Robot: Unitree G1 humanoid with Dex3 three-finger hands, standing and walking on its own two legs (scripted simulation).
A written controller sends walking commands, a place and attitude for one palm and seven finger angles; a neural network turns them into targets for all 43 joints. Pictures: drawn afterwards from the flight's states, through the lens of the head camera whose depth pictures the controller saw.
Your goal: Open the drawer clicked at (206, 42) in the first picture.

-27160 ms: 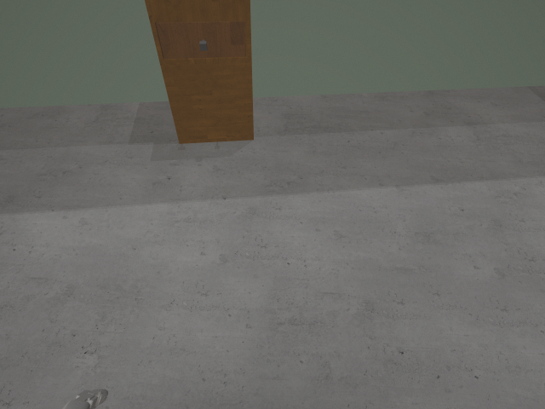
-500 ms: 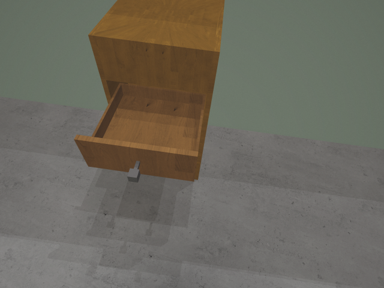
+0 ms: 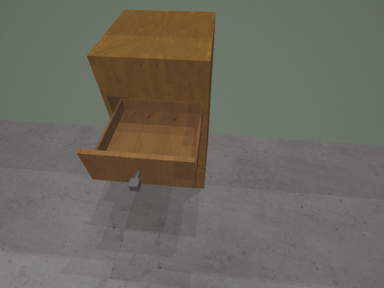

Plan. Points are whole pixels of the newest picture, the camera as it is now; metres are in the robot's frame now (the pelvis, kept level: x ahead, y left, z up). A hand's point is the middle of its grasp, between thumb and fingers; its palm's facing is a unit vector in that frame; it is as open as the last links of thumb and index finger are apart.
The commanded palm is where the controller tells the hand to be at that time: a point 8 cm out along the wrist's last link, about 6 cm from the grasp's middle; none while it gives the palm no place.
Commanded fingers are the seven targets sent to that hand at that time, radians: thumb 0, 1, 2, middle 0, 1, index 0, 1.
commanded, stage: let the arm hang, fingers relaxed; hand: left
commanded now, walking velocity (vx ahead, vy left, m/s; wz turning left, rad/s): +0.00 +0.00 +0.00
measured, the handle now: (136, 180) +0.47 +0.22 -0.19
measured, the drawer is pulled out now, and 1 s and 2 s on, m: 0.30 0.30 0.30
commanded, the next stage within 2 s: look to check the result in 0.22 s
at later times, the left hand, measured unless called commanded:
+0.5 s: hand out of the picture -0.01 +0.14 -0.17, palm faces +0.03 -0.98 -0.18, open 7.3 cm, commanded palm none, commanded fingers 0.00 0.90 0.90 -0.20 -0.30 -0.20 -0.30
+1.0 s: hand out of the picture +0.00 +0.14 -0.17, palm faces +0.03 -0.98 -0.18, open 7.3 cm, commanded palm none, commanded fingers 0.00 0.90 0.90 -0.20 -0.30 -0.20 -0.30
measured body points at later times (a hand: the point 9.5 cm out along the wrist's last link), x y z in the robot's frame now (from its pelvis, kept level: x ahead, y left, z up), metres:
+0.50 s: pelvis +0.01 -0.02 +0.00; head +0.03 -0.02 +0.45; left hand -0.01 +0.20 -0.16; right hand -0.02 -0.22 -0.16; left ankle +0.03 +0.12 -0.74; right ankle -0.01 -0.12 -0.74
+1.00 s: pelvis +0.01 -0.02 +0.00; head +0.04 -0.03 +0.45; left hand +0.00 +0.19 -0.16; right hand -0.01 -0.22 -0.16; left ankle +0.03 +0.12 -0.74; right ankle -0.01 -0.12 -0.74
